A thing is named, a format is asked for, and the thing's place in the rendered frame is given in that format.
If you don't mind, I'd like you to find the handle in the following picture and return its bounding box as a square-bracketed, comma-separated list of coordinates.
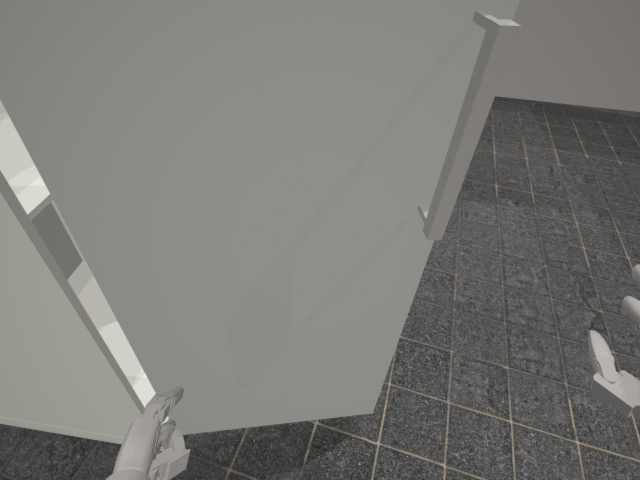
[418, 11, 521, 240]

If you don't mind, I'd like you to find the fridge door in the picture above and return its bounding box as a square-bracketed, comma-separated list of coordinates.
[0, 0, 520, 435]

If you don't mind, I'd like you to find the robot right hand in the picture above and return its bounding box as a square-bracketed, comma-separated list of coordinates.
[588, 264, 640, 419]

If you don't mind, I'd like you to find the robot left hand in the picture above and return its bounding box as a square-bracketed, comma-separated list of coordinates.
[112, 387, 190, 480]

